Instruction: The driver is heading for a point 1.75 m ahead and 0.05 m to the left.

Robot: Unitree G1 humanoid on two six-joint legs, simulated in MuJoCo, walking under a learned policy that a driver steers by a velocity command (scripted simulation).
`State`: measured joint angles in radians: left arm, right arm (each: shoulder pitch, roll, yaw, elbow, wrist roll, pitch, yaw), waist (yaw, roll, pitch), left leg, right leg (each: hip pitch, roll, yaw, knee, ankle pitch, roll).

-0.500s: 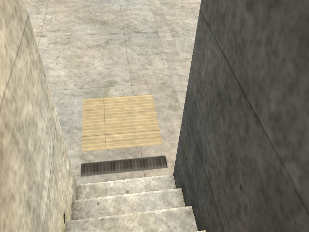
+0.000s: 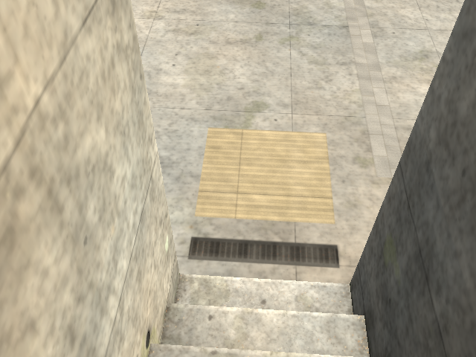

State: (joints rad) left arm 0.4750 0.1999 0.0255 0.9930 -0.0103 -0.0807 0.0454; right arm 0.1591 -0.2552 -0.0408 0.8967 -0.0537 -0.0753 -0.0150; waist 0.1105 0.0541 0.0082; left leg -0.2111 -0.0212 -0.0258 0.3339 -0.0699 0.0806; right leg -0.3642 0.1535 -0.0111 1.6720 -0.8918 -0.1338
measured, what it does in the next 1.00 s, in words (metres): goes down: right foot 0.19 m lower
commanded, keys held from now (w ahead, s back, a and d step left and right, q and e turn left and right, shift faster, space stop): no key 1.00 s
